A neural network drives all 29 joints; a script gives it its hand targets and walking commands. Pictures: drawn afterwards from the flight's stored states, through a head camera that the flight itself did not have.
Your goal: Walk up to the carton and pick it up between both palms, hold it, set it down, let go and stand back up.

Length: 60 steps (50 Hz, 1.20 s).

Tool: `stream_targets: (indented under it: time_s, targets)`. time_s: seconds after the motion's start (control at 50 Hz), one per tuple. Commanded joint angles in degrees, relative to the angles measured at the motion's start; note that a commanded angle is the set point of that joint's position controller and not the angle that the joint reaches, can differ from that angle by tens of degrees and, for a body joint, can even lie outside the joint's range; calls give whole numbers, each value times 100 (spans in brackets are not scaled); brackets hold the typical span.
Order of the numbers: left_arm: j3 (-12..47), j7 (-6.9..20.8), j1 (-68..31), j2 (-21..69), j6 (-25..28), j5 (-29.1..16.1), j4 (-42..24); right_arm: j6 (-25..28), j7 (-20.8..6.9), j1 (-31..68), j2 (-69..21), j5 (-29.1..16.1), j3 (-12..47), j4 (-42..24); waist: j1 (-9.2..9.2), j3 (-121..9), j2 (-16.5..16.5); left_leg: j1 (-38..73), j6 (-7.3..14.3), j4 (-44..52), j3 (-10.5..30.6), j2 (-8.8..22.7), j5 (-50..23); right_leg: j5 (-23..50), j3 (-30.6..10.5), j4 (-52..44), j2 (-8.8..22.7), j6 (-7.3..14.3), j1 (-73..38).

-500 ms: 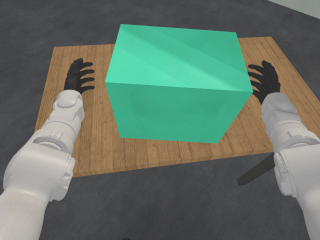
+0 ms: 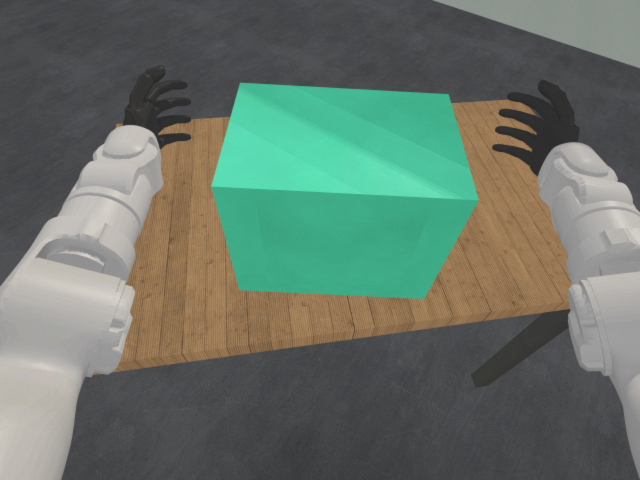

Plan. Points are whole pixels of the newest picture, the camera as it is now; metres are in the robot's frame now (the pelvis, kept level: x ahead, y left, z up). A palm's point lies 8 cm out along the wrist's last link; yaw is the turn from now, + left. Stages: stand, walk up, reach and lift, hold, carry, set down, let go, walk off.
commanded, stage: set down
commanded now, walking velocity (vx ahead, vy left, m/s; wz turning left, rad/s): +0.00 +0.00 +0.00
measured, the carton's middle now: (337, 197) +0.51 -0.01 +0.04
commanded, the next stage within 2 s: none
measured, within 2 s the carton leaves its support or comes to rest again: neither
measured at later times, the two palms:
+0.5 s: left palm (134, 178) +0.44 +0.23 +0.14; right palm (546, 181) +0.45 -0.25 +0.15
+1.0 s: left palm (132, 232) +0.39 +0.23 +0.10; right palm (549, 246) +0.39 -0.25 +0.11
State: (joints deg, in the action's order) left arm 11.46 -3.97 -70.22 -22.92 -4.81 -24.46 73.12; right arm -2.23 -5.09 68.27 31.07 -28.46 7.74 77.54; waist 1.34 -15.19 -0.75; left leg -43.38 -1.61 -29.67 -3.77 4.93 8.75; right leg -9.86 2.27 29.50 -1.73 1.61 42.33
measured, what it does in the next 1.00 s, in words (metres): stands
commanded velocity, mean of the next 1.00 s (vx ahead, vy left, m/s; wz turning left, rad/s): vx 0.00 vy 0.00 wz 0.00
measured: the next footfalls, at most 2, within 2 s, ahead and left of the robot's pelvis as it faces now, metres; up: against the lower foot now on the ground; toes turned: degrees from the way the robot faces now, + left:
none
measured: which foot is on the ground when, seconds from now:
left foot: down 0.00-1.00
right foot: down 0.00-1.00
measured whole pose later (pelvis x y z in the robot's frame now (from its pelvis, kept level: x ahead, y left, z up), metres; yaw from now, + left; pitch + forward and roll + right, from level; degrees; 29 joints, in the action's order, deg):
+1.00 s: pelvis +0.01 +0.00 +0.02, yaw +1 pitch +7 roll +0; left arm -3.0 -1.8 -30.1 -18.2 -13.8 -12.9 32.8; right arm -5.0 -2.7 30.4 24.2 -22.4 -0.9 43.1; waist -0.9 -4.9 -1.5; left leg -20.2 -1.8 -20.8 -3.2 3.7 7.5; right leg -9.7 2.9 21.8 -1.1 1.6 19.2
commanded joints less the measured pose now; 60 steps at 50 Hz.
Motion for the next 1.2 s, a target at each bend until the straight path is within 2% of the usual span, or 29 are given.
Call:
stream_targets:
  time_s: [0.0, 0.08, 0.2, 0.3, 0.36, 0.44, 0.52, 0.66, 0.78, 0.88, 1.02, 1.04, 1.06, 1.08, 1.1, 1.18]
  targets:
    - [-177, 17, -3111, -990, 85, 30, -1192, 162, 16, 3101, 1218, -34, -205, -1100, -131, -3836, -318, 2250, 130, 59, 251, -417, -1021, 2298, -37, -164, -99, -560, -2145]
    - [-253, 41, -3032, -984, -154, 152, -1526, 67, 36, 3003, 1335, -52, -306, -1120, -216, -3804, -32, 2826, 4, 14, 308, -398, -1536, 2566, 46, -281, -147, -510, -2053]
    - [-640, 31, -2538, -978, -631, 464, -2403, -101, 50, 2582, 1457, -118, -430, -1505, -199, -3724, 287, 3543, -117, -29, 351, -413, -2165, 2836, 121, -434, -238, -463, -2129]
    - [-1067, 102, -1493, -875, -980, 855, -3297, -190, 100, 1674, 1397, -45, -565, -2001, -181, -3314, 289, 3797, -91, 135, 354, -464, -2357, 3008, 110, -544, -272, -477, -2617]
    - [-1298, 161, -846, -804, -1069, 1052, -3809, -171, 141, 1114, 1306, 11, -650, -2393, -182, -2876, 235, 3873, -45, 289, 351, -489, -2213, 2814, 90, -664, -277, -476, -2821]
    - [-1427, 109, -435, -749, -1008, 1041, -4575, -84, 180, 747, 1255, 186, -957, -3179, -228, -2707, 171, 3893, 21, 407, 350, -496, -1885, 2345, 72, -750, -270, -463, -2773]
    - [-1498, 46, -93, -706, -939, 931, -5048, -45, 168, 449, 1206, 372, -1237, -3843, -238, -2802, 65, 3901, 75, 438, 343, -503, -1655, 2104, 51, -749, -249, -442, -2685]
    - [-1615, 43, 405, -725, -901, 858, -5332, -83, 166, -56, 1041, 551, -1403, -4473, -210, -2788, -171, 3623, 181, 507, 325, -534, -1368, 2090, -75, -675, -166, -482, -2940]
    - [-1825, 175, 1173, -658, -878, 1055, -5193, -88, 249, -760, 776, 558, -1253, -4568, -166, -2169, -329, 3359, 256, 704, 298, -597, -1171, 2136, -212, -716, -95, -542, -3400]
    - [-1796, 205, 1662, -483, -734, 1162, -5102, -37, 256, -1330, 574, 575, -1215, -4509, -168, -1583, -245, 3427, 252, 846, 302, -602, -873, 1589, -244, -878, -51, -502, -3297]
    - [-1663, 161, 2220, -290, -233, 1177, -5305, 328, 164, -2009, 475, 663, -1323, -4695, -225, -1358, -63, 3770, 163, 821, 326, -581, -921, 1331, -166, -955, -70, -412, -2997]
    - [-1309, 27, 513, -726, -268, 900, -5878, 407, 238, -500, 897, 744, -1782, -5395, -282, -1811, 485, 3669, 84, 826, 262, -563, -307, 894, 13, -1018, -89, -413, -2302]
    - [-1130, -97, 1059, -430, -282, 727, -5752, 335, 148, -973, 704, 819, -1707, -5116, -373, -1518, 386, 3894, 145, 790, 296, -497, -179, 663, 32, -1008, -104, -360, -2128]
    - [-1139, -160, 1148, -381, -304, 718, -5889, 318, 94, -1059, 748, 828, -1726, -5173, -315, -1703, 342, 4136, 140, 738, 336, -454, -322, 706, 59, -1013, -135, -338, -2017]
    - [-1155, -177, 1457, -330, -348, 738, -5990, 281, 59, -1345, 738, 780, -1673, -5115, -356, -1811, 282, 4289, 153, 677, 361, -433, -605, 940, 37, -989, -153, -327, -2144]
    - [-1653, 62, 2677, -397, -579, 1046, -6266, 291, 131, -2200, 881, 575, -1411, -5100, -302, -2112, -27, 4567, 89, 452, 301, -516, -2076, 2394, -60, -871, -228, -423, -3038]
